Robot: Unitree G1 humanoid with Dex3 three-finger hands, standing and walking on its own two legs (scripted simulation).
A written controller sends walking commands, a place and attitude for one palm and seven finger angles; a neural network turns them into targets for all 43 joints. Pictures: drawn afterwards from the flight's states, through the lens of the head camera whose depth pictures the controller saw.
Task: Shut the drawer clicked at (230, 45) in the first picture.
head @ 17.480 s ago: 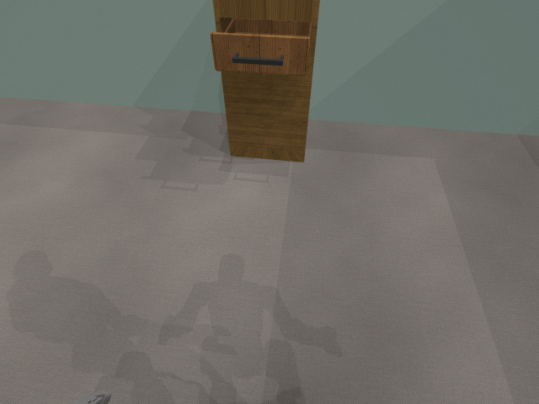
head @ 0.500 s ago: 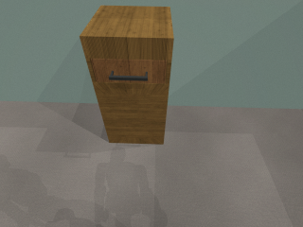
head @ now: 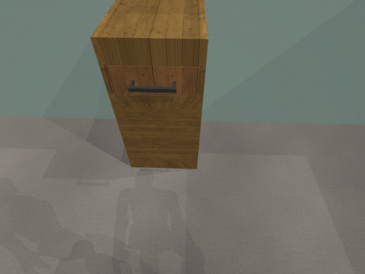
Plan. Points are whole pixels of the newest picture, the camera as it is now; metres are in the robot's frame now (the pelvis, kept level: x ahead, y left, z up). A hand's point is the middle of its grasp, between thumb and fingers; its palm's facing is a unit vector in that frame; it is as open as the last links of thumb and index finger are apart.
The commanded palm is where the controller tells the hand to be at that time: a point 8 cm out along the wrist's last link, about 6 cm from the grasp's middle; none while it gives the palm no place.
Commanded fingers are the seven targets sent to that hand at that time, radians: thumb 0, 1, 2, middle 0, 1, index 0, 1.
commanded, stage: look to check the result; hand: left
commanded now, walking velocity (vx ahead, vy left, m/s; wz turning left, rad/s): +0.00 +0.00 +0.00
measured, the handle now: (153, 86) +0.83 +0.17 -0.09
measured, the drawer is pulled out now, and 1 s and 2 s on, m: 0.00 0.00 0.00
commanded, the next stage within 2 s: stand and wait in 0.24 s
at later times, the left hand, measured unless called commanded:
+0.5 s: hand out of the picture -0.01 +0.14 -0.17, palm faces +0.07 -0.98 -0.18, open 7.4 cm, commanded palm none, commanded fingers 0.00 0.90 0.90 -0.20 -0.30 -0.20 -0.30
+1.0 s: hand out of the picture +0.01 +0.14 -0.17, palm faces +0.05 -0.98 -0.20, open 7.4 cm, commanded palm none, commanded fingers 0.00 0.90 0.90 -0.20 -0.30 -0.20 -0.30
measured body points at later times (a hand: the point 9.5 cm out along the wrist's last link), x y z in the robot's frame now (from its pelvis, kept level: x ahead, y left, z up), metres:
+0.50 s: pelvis +0.02 -0.01 +0.00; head +0.03 -0.02 +0.45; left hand -0.01 +0.20 -0.16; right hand +0.00 -0.22 -0.17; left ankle +0.05 +0.11 -0.74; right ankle -0.02 -0.09 -0.74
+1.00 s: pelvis +0.03 -0.02 +0.00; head +0.04 -0.03 +0.45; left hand +0.01 +0.20 -0.16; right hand +0.02 -0.24 -0.17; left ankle +0.05 +0.11 -0.74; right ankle -0.02 -0.09 -0.74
